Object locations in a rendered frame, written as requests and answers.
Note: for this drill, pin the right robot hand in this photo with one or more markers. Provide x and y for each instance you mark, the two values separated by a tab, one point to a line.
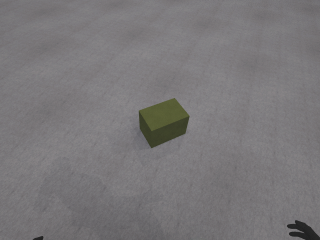
308	234

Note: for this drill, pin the carton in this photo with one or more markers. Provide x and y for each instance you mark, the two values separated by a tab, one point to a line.
163	122

